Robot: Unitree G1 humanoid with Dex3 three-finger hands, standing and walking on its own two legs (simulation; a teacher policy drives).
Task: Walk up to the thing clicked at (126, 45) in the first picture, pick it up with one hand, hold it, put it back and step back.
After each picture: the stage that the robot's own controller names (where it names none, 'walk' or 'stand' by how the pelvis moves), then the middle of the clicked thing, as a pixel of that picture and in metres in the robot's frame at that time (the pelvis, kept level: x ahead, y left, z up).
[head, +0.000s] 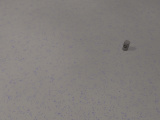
stand; (126, 45) +1.39 -0.51 -0.72
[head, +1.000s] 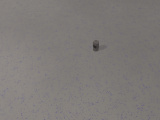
walk; (96, 45) +1.34 -0.06 -0.70
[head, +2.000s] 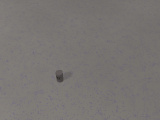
walk; (59, 76) +0.89 +0.26 -0.71
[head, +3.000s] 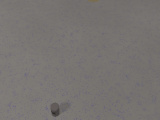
walk; (55, 109) +0.55 +0.20 -0.70
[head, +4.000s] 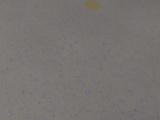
stand; out of the picture +0.40 +0.21 -0.72
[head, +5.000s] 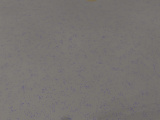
walk; out of the picture +0.40 +0.21 -0.72
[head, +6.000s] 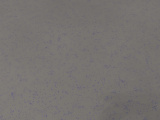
walk; out of the picture +0.32 +0.28 -0.71
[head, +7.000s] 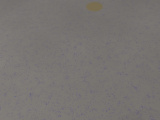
walk; out of the picture +0.43 +0.24 -0.71
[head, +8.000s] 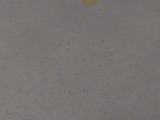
walk; out of the picture +0.38 +0.21 -0.70
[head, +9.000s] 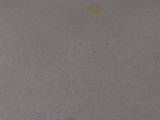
walk; out of the picture +0.48 +0.23 -0.72
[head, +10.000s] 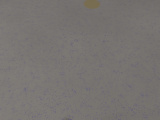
walk; out of the picture +0.46 +0.20 -0.71
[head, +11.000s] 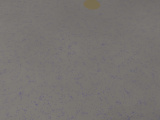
stand; out of the picture +0.38 +0.24 -0.72
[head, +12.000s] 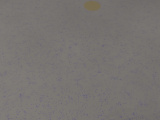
stand; out of the picture +0.37 +0.25 -0.73
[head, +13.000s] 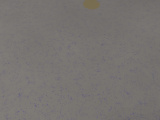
stand; out of the picture +0.36 +0.25 -0.72
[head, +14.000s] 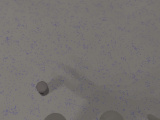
go down; (43, 88) +0.43 +0.22 -0.53
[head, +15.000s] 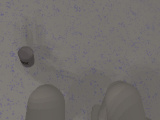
go down; (26, 57) +0.49 +0.22 -0.32
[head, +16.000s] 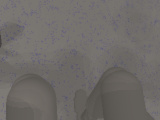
close in; out of the picture +0.48 +0.25 -0.26
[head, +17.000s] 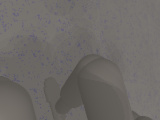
close in; out of the picture +0.47 +0.28 -0.24
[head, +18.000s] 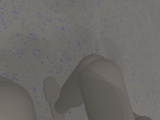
lift; out of the picture +0.46 +0.28 -0.24
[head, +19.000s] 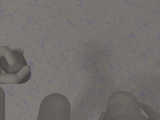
lift; (17, 68) +0.37 +0.23 -0.06
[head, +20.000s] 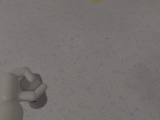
hold; (34, 91) +0.32 +0.18 +0.01
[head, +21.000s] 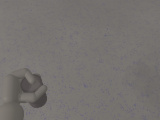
hold; (35, 91) +0.33 +0.18 -0.01
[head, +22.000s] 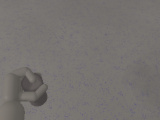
hold; (35, 90) +0.33 +0.18 -0.01
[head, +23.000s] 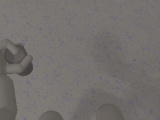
crouch; (20, 61) +0.43 +0.20 -0.08
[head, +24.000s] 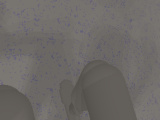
lower; out of the picture +0.50 +0.27 -0.19
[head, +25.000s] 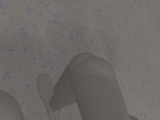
lower; out of the picture +0.47 +0.28 -0.25
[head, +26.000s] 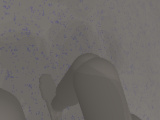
lower; out of the picture +0.47 +0.28 -0.25
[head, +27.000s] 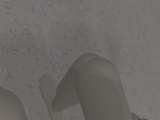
lower; out of the picture +0.47 +0.28 -0.25
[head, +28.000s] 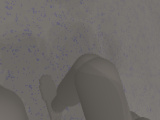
lower; out of the picture +0.47 +0.28 -0.25
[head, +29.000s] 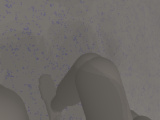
open; out of the picture +0.46 +0.28 -0.25
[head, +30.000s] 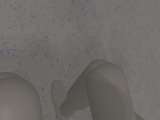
stand; out of the picture +0.47 +0.27 -0.26
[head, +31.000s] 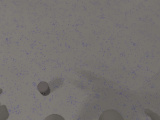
walk; (44, 88) +0.44 +0.21 -0.54
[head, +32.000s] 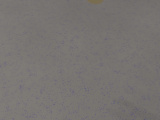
stand; out of the picture +0.39 +0.21 -0.67
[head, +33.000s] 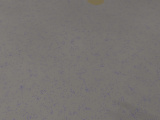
stand; out of the picture +0.39 +0.21 -0.67
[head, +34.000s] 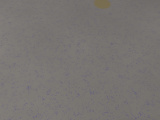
stand; out of the picture +0.40 +0.20 -0.71
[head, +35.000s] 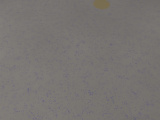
stand; out of the picture +0.39 +0.22 -0.72
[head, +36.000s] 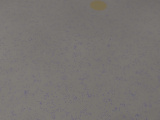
stand; out of the picture +0.38 +0.22 -0.73
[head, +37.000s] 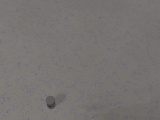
walk; (50, 102) +0.49 +0.18 -0.71
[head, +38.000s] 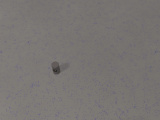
walk; (56, 68) +0.83 +0.28 -0.69
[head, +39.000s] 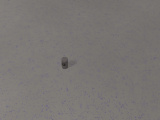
walk; (64, 63) +1.05 +0.19 -0.70
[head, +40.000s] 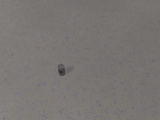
stand; (61, 70) +0.98 +0.22 -0.73
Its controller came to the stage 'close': yes
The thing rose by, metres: 0.70
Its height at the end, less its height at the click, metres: +0.00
